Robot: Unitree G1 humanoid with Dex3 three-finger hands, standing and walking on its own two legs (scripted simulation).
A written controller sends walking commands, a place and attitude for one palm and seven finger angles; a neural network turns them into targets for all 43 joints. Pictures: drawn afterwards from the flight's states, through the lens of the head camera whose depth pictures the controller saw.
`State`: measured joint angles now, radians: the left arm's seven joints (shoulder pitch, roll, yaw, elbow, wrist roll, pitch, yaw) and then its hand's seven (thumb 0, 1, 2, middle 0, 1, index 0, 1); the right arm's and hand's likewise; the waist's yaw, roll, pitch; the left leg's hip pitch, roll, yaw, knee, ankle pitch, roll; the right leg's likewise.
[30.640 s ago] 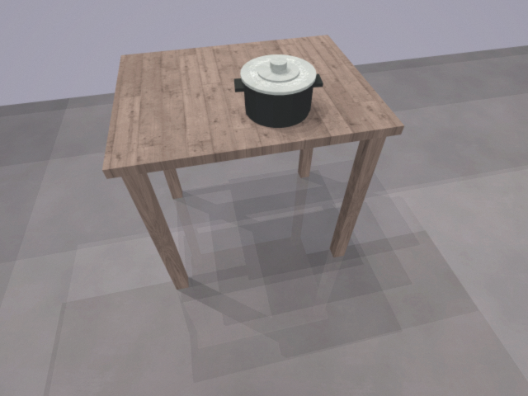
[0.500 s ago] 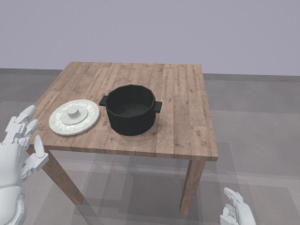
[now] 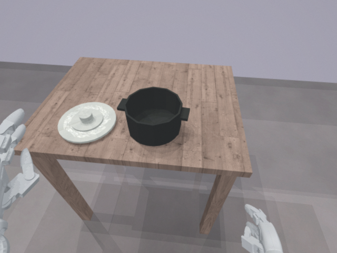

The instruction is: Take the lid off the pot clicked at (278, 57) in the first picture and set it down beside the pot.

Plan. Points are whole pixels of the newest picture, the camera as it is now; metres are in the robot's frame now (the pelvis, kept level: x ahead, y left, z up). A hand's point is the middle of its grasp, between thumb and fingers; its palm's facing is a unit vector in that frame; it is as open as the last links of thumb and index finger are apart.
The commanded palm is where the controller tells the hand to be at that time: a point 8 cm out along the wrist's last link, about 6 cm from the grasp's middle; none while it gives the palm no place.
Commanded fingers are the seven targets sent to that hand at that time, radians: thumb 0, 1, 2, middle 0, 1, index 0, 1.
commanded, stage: step back with the hand held close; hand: left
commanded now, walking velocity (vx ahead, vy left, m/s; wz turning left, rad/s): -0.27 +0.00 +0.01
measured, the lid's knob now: (85, 115) +0.52 +0.36 -0.02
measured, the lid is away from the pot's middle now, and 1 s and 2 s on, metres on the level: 0.24 0.24 0.24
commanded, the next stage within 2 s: stop stepping back and stand still in 1.40 s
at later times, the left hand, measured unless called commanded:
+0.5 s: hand (21, 207) +0.14 +0.26 +0.15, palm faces +0.33 -0.82 -0.47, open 7.4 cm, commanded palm +0.08 +0.30 +0.17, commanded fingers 0.00 0.90 0.90 -0.20 -0.30 -0.20 -0.30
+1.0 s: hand (15, 237) +0.10 +0.24 +0.15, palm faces +0.24 -0.84 -0.48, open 7.4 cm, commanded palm +0.04 +0.30 +0.17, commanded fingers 0.00 0.90 0.90 -0.20 -0.30 -0.20 -0.30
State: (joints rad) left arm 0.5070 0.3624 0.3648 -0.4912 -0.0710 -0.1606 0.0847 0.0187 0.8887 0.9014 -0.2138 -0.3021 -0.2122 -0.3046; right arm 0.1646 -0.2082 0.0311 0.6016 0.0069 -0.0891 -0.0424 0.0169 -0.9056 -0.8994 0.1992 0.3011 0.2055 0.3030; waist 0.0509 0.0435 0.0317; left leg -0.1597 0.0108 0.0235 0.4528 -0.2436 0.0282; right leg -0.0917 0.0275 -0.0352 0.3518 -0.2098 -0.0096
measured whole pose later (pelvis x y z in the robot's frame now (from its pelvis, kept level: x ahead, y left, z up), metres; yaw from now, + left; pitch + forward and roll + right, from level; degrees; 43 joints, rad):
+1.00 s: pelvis -0.10 +0.02 -0.02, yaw -1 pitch +0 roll -3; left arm 0.63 0.44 0.39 -0.68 -0.06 -0.24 0.09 0.02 0.89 0.90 -0.22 -0.30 -0.21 -0.30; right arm 0.16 -0.18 0.00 0.52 0.02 -0.09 -0.04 0.02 -0.90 -0.90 0.20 0.30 0.21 0.30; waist -0.01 0.00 0.07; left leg -0.46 0.03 0.03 0.62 -0.17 0.05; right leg -0.30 0.04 -0.04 0.56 -0.26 0.00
